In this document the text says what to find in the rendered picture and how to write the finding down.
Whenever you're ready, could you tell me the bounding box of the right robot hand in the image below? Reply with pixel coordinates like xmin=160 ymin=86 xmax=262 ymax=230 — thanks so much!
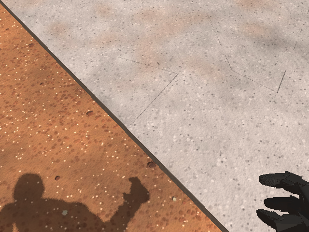
xmin=256 ymin=171 xmax=309 ymax=232

